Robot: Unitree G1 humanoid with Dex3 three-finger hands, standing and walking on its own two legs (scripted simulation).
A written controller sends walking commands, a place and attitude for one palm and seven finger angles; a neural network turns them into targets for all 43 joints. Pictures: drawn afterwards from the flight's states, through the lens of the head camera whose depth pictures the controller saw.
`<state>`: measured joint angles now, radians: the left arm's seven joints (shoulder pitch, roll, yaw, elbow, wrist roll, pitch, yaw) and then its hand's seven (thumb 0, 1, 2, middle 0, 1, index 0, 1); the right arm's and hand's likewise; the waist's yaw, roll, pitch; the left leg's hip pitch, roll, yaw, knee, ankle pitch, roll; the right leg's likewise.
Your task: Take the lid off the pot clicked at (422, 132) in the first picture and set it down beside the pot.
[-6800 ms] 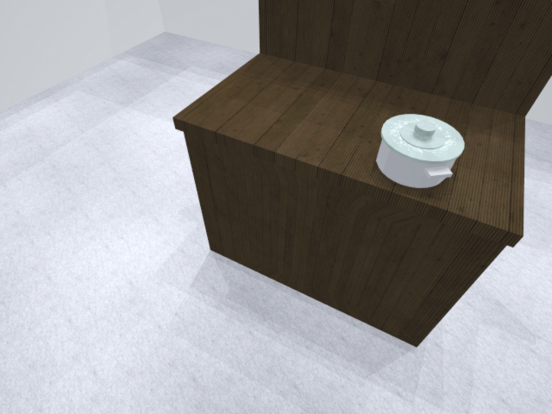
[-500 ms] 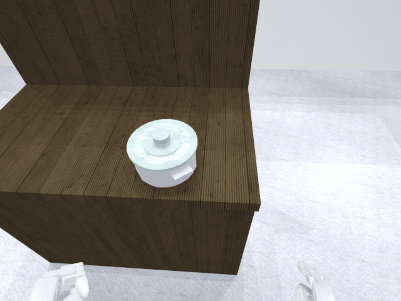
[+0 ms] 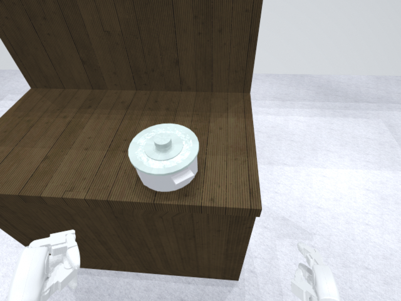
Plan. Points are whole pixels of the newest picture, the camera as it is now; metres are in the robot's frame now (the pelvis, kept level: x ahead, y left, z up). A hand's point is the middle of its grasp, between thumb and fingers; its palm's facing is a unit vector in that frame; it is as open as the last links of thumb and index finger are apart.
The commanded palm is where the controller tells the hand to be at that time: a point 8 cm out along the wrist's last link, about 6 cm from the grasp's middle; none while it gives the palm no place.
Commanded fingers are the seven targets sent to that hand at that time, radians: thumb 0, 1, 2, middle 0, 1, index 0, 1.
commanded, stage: raise the hand higher, near the body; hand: left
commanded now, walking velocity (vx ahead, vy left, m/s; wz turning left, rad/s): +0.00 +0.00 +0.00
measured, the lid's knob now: (162, 140) +0.47 +0.16 +0.04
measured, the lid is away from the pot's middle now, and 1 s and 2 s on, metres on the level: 0.00 0.00 0.00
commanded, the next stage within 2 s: reach forward and open the fingers in 0.14 s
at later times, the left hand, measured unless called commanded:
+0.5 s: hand (60, 251) +0.16 +0.26 +0.08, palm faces -0.16 -0.11 -0.98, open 2.9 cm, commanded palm +0.15 +0.26 +0.14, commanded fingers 0.00 0.49 1.06 -1.14 -1.00 -1.14 -1.00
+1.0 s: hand (67, 218) +0.22 +0.27 +0.09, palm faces -0.19 -0.07 -0.98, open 7.2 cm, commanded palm +0.20 +0.26 +0.16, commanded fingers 0.00 -0.22 1.32 -0.84 -0.12 -0.84 -0.12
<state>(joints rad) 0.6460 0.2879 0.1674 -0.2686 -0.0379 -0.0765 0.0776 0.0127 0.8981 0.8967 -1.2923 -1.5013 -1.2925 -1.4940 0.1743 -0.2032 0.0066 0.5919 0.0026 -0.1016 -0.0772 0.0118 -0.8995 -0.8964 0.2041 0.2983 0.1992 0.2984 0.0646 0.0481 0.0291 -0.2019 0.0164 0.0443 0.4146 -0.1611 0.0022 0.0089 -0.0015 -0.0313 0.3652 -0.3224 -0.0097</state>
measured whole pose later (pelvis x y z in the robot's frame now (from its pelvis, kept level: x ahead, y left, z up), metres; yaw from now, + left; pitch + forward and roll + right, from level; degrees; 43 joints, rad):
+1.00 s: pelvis -0.03 +0.02 +0.00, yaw +1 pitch -1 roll -1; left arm 0.14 0.63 0.02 -0.20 0.77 0.03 -0.20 0.00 0.06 1.19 -0.95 -0.46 -0.95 -0.45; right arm 0.08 -0.26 0.01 0.59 0.04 0.13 0.01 0.01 -0.90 -0.90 0.20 0.30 0.20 0.30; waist 0.06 0.13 0.04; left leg -0.30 0.00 0.03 0.43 -0.11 0.03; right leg -0.10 -0.02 -0.05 0.41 -0.30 0.01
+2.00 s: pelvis -0.02 +0.01 +0.00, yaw +2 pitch +0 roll +0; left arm -0.34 0.58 -0.14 0.13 0.81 0.15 -0.33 0.00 -0.27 1.40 -0.85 -0.09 -0.85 -0.08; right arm 0.10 -0.29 0.01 0.61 0.07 0.14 0.02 0.01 -0.90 -0.90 0.20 0.30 0.20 0.30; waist 0.02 0.12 0.04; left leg -0.33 0.00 0.02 0.45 -0.12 0.02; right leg -0.14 -0.02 -0.06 0.47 -0.33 0.00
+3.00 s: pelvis +0.00 +0.00 -0.01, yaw +1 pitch +6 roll +0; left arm -0.82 0.46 -0.28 0.63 0.85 0.23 -0.31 0.00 -0.27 1.40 -0.84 -0.09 -0.84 -0.08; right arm 0.14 -0.28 0.00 0.67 0.09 0.18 0.02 0.01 -0.90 -0.90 0.20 0.30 0.20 0.30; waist -0.04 0.09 -0.02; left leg -0.43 0.00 0.03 0.51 -0.17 0.02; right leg -0.24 -0.02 -0.04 0.52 -0.38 0.00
